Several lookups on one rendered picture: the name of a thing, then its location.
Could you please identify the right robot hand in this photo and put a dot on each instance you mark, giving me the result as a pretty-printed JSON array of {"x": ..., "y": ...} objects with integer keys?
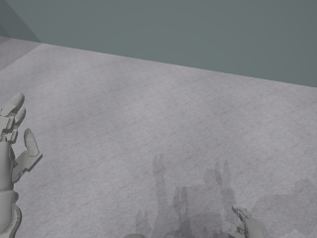
[{"x": 251, "y": 228}]

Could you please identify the robot left forearm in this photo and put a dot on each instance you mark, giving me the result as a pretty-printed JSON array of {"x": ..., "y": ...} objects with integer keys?
[{"x": 10, "y": 214}]

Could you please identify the left robot hand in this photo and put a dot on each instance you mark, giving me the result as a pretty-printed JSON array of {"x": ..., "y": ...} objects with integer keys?
[{"x": 11, "y": 116}]

